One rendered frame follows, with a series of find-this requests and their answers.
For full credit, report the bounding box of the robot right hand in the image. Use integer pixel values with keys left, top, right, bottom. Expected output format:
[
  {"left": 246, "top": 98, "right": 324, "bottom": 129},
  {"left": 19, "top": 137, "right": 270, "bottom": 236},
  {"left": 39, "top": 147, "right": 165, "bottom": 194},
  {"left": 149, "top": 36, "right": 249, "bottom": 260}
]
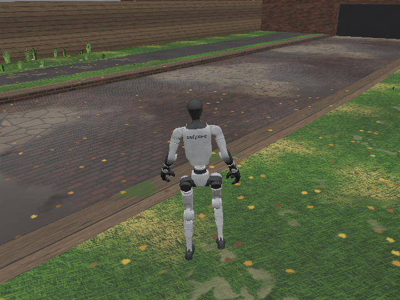
[{"left": 226, "top": 170, "right": 241, "bottom": 184}]

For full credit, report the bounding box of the left robot shin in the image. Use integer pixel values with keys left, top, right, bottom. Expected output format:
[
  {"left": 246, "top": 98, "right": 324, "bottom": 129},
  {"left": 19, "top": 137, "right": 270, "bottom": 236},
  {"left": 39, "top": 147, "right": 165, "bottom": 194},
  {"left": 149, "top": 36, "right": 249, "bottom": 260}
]
[{"left": 183, "top": 210, "right": 193, "bottom": 252}]

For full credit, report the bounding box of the robot left forearm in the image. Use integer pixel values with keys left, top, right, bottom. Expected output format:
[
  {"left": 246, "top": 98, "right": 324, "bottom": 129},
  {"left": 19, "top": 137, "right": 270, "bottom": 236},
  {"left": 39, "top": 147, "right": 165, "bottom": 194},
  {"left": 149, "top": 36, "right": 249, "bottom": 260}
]
[{"left": 162, "top": 152, "right": 173, "bottom": 173}]

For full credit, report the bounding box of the robot left hand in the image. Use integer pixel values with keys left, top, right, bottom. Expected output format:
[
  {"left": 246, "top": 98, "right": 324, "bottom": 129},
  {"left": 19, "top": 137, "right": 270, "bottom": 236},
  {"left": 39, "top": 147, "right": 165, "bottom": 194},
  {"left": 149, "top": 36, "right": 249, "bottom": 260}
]
[{"left": 161, "top": 170, "right": 175, "bottom": 182}]

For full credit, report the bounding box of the robot left upper arm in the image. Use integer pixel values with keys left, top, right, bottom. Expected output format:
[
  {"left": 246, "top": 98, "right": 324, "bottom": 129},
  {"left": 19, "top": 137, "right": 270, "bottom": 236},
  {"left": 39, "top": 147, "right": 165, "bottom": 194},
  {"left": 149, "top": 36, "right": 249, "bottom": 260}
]
[{"left": 167, "top": 127, "right": 184, "bottom": 161}]

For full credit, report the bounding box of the robot left thigh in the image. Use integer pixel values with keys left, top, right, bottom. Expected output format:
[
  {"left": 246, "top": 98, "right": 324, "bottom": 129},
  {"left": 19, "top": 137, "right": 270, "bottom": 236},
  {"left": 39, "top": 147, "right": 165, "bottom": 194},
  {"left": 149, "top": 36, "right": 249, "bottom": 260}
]
[{"left": 179, "top": 176, "right": 194, "bottom": 221}]

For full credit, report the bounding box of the robot right forearm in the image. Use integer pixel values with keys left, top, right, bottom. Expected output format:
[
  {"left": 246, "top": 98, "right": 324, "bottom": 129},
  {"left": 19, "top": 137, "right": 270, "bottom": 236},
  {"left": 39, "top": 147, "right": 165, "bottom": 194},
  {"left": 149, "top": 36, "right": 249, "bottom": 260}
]
[{"left": 224, "top": 149, "right": 238, "bottom": 173}]

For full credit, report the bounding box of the robot right upper arm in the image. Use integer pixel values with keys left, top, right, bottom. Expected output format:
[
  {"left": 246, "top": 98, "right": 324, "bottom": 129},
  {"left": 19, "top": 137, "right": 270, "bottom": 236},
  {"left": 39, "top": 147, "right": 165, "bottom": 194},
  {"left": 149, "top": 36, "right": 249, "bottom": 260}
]
[{"left": 209, "top": 125, "right": 229, "bottom": 159}]

